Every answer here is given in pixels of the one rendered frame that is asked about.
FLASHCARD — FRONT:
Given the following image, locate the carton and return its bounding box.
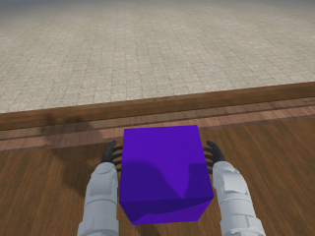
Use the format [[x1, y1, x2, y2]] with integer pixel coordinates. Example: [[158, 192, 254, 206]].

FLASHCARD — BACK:
[[119, 125, 214, 225]]

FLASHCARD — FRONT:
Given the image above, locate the left robot hand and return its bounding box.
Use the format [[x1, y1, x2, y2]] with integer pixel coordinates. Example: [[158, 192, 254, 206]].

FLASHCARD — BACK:
[[100, 141, 123, 173]]

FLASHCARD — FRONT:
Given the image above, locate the right robot hand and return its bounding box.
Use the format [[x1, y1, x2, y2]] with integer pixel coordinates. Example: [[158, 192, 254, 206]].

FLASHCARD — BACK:
[[203, 141, 225, 175]]

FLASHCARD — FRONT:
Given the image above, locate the right robot forearm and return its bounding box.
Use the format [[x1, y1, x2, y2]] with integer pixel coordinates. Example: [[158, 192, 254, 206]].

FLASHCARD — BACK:
[[213, 161, 266, 236]]

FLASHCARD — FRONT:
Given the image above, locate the left robot forearm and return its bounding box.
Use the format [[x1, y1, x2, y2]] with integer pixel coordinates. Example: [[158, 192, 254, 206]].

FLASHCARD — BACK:
[[77, 162, 119, 236]]

